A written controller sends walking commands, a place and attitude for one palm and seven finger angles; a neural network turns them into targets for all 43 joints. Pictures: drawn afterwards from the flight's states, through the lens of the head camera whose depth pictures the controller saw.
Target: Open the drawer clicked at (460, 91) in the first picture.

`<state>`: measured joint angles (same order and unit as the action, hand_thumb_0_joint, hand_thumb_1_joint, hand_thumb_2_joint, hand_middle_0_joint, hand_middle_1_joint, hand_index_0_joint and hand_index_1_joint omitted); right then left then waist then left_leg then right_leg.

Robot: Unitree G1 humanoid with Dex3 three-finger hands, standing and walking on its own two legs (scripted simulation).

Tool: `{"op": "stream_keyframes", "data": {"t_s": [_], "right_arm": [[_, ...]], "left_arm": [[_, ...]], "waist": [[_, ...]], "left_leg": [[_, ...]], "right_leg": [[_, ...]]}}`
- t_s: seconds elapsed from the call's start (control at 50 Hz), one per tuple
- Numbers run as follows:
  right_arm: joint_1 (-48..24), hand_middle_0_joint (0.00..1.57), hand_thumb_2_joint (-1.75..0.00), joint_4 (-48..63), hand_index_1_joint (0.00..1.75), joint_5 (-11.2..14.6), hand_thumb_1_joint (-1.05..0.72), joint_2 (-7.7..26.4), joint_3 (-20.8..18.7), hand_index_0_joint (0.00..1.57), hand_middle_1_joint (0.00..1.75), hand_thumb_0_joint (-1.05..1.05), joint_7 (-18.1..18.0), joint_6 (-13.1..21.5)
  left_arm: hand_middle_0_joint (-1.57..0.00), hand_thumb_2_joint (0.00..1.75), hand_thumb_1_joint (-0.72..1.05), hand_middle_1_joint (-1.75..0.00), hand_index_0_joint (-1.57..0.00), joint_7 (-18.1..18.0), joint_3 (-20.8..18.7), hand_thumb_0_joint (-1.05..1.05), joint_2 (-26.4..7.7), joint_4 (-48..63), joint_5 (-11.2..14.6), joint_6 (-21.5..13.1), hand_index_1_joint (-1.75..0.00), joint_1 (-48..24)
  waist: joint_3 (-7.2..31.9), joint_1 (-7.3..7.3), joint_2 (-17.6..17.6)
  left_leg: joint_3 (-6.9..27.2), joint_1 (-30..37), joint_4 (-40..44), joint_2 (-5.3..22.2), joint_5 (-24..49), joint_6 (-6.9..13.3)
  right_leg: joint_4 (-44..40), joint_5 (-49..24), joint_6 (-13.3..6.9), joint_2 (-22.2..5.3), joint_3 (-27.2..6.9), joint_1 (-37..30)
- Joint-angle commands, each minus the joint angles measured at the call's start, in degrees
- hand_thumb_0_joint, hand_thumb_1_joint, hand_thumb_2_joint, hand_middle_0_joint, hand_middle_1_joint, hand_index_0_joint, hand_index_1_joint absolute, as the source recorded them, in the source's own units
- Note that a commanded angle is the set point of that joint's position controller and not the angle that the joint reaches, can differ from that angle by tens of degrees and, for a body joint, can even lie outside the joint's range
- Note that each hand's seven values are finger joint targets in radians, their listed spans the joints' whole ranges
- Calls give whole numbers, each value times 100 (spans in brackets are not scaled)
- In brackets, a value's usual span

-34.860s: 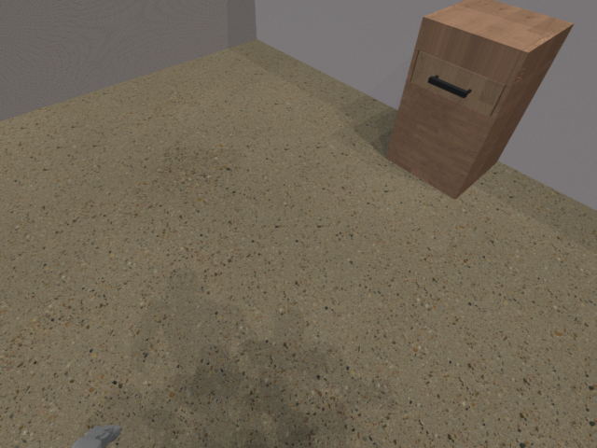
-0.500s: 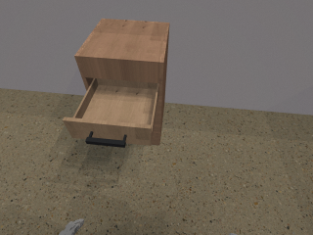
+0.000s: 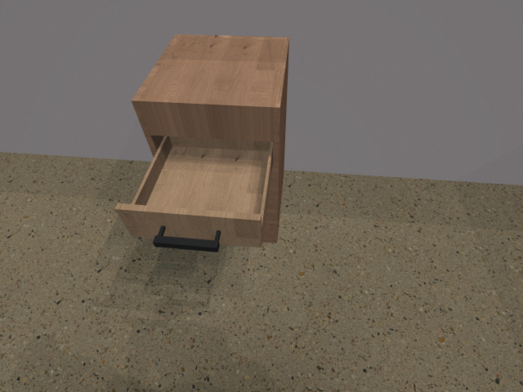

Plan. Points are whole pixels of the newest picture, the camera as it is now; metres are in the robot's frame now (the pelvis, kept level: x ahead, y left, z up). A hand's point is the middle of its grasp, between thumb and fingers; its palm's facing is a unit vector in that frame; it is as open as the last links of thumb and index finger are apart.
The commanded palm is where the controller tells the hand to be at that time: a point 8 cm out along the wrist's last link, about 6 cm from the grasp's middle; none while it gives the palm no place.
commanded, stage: let the arm hang, fingers relaxed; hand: left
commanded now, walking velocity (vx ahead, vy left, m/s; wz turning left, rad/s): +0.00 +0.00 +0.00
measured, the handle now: (188, 237) +0.52 +0.24 -0.25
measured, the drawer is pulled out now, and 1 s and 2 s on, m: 0.30 0.30 0.30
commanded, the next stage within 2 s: look to check the result in 0.36 s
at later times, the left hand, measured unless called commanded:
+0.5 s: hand out of the picture -0.01 +0.16 -0.17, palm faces +0.04 -0.98 -0.18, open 7.4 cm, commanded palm none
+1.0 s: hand out of the picture -0.01 +0.15 -0.17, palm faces +0.05 -0.98 -0.18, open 7.4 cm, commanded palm none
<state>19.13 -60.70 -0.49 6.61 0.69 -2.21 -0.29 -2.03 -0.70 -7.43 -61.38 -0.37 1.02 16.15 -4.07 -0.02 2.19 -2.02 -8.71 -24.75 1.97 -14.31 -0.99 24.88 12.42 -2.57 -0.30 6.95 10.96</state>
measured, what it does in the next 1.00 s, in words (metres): stands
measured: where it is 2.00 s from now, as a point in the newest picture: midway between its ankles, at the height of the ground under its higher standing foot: outside the picture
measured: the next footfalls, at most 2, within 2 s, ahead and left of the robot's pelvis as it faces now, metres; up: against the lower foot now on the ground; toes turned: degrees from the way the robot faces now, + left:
none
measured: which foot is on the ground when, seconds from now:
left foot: down 0.00-1.00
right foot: down 0.00-1.00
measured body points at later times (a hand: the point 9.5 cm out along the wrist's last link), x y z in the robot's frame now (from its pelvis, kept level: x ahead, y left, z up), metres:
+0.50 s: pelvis +0.00 +0.00 +0.00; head +0.03 -0.01 +0.45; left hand -0.01 +0.21 -0.16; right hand -0.04 -0.20 -0.16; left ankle -0.01 +0.13 -0.74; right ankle +0.02 -0.09 -0.74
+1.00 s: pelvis +0.01 -0.01 +0.00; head +0.03 -0.02 +0.45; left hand -0.01 +0.20 -0.16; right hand -0.03 -0.20 -0.17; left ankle -0.01 +0.13 -0.74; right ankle +0.02 -0.09 -0.74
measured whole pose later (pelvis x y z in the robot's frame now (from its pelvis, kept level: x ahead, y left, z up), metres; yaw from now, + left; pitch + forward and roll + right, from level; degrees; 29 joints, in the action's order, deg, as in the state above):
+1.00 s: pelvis +0.01 -0.01 +0.00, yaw -1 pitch -2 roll +0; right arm 19.4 -64.3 -0.3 5.0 0.0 -2.8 0.4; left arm -2.5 -0.9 -5.9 -64.6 -0.4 -0.1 16.9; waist -3.9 0.1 1.2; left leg -2.5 -7.4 -23.4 2.6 -14.5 -1.5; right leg 23.9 12.6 -3.0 0.4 6.5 10.0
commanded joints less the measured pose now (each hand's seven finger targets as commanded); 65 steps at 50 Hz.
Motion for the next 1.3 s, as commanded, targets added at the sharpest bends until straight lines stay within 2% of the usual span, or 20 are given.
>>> {"op": "stream_keyframes", "data": {"t_s": [0.0,0.08,0.14,0.26,0.32,0.4,0.46,0.5,0.54,0.68,0.72,0.76,0.82,0.98,1.02,1.14,1.18,1.22,1.28], "right_arm": [[569,20,-90,0,30,-14,-90,476,-98,20,30,0,-27,60],[589,20,-90,-75,30,-25,-90,402,-99,20,30,0,-39,63],[622,20,-90,-106,30,-17,-90,393,-100,20,30,0,-49,74],[638,20,-90,-183,30,-25,-90,351,-108,20,30,0,-45,58],[630,20,-90,-191,30,-13,-90,343,-117,20,30,0,-46,46],[678,20,-90,-226,30,-17,-90,339,-108,20,30,0,-47,63],[656,20,-90,-250,30,-13,-90,333,-113,20,30,0,-50,54],[669,20,-90,-271,30,-10,-90,313,-108,20,30,0,-56,68],[668,20,-90,-271,30,-9,-90,300,-111,20,30,0,-62,64],[690,20,-90,-321,30,-2,-90,278,-114,20,30,0,-78,85],[662,20,-90,-296,30,8,-90,280,-119,20,30,0,-78,72],[692,20,-90,-325,30,-2,-90,269,-113,20,30,0,-80,81],[678,20,-90,-320,30,5,-90,268,-121,20,30,0,-81,78],[702,20,-90,-381,30,-3,-90,220,-116,20,30,0,-71,64],[670,20,-90,-355,30,3,-90,241,-118,20,30,0,-72,60],[705,20,-90,-400,30,0,-90,222,-116,20,30,0,-75,63],[707,20,-90,-404,30,-2,-90,234,-118,20,30,0,-75,65],[700,20,-90,-378,30,8,-90,243,-118,20,30,0,-78,68],[712,20,-90,-395,30,2,-90,242,-117,20,30,0,-79,70]], "left_arm": [[-20,90,90,-30,-20,-30,-110,0,-575,91,-24,-91,-30,398],[-20,90,90,-30,-20,-35,-121,0,-517,23,-23,-94,-30,405],[-20,90,90,-30,-20,-35,-127,0,-521,9,-22,-109,-30,407],[-20,90,90,-30,-20,-30,-116,0,-498,-68,-23,-116,-30,418],[-20,90,90,-30,-20,-32,-107,0,-483,-101,-25,-121,-30,439],[-20,90,90,-30,-20,-28,-111,0,-474,-139,-22,-134,-30,480],[-20,90,90,-30,-20,-33,-95,0,-439,-180,-23,-139,-30,511],[-20,90,90,-30,-20,-33,-92,0,-448,-200,-19,-147,-30,553],[-20,90,90,-30,-20,-37,-80,0,-400,-217,-23,-155,-30,555],[-20,90,90,-30,-20,-43,-87,0,-363,-259,-22,-159,-30,613],[-20,90,90,-30,-20,-47,-72,0,-354,-260,-22,-166,-30,621],[-20,90,90,-30,-20,-47,-80,0,-344,-267,-20,-167,-30,627],[-20,90,90,-30,-20,-54,-82,0,-339,-261,-23,-177,-30,627],[-20,90,90,-30,-20,-49,-83,0,-376,-243,-17,-174,-30,620],[-20,90,90,-30,-20,-54,-76,0,-377,-244,-12,-180,-30,645],[-20,90,90,-30,-20,-50,-72,0,-371,-247,-13,-186,-30,620],[-20,90,90,-30,-20,-48,-70,0,-361,-249,-13,-180,-30,624],[-20,90,90,-30,-20,-51,-70,0,-366,-246,-12,-189,-30,652],[-20,90,90,-30,-20,-50,-76,0,-373,-250,-9,-191,-30,657]], "waist": [[-188,-1,-238],[-226,-9,-66],[-107,-8,-133],[-211,4,-49],[-306,8,-122],[-147,19,-210],[-239,31,-134],[-116,24,-54],[-197,36,-130],[-139,29,-41],[-203,22,-204],[-157,25,-114],[-179,32,-194],[-249,27,-125],[-219,18,-238],[-239,41,-78],[-270,38,-134],[-212,34,-190],[-168,37,-96]], "left_leg": [[356,-445,504,360,551,320],[321,-423,539,364,608,323],[326,-373,510,381,750,330],[300,-379,528,342,514,310],[284,-344,524,362,447,304],[268,-285,509,345,487,296],[247,-274,510,345,434,288],[256,-226,481,344,521,287],[256,-203,484,371,606,288],[241,-192,498,381,677,280],[251,-204,475,381,637,280],[239,-182,483,373,699,282],[240,-168,467,383,749,275],[225,-217,472,344,636,259],[239,-183,450,354,671,264],[221,-182,469,365,704,250],[229,-177,482,360,705,251],[241,-137,463,374,757,259],[215,-149,454,357,738,244]], "right_leg": [[-545,-247,-71,-546,-718,-204],[-527,-300,-73,-535,-724,-176],[-503,-480,-75,-535,-687,-295],[-607,-181,-89,-540,-752,-153],[-653,-72,-94,-520,-745,-11],[-655,-104,-90,-548,-775,-112],[-706,-11,-93,-546,-790,-15],[-677,-136,-100,-548,-804,-93],[-662,-279,-104,-531,-775,-41],[-625,-387,-95,-527,-761,-119],[-650,-375,-103,-515,-755,-60],[-639,-428,-101,-535,-761,-122],[-623,-527,-99,-514,-740,-104],[-694,-356,-100,-553,-757,-109],[-692,-422,-102,-539,-746,-109],[-682,-497,-105,-544,-734,-141],[-677,-469,-104,-540,-742,-117],[-678,-535,-104,-529,-735,-133],[-682,-555,-105,-556,-748,-208]]}}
